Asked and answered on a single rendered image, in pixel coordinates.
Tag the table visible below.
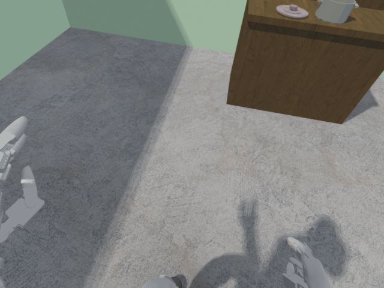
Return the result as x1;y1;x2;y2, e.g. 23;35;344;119
226;0;384;124

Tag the pot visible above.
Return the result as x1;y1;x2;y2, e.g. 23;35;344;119
315;0;359;24

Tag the right robot hand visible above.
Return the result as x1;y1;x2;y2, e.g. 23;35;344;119
283;237;330;288

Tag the left robot shin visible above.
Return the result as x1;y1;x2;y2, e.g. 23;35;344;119
159;275;175;283

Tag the left robot hand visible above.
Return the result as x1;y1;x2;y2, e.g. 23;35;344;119
0;116;44;243

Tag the lid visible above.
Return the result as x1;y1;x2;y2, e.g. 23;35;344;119
276;5;308;19

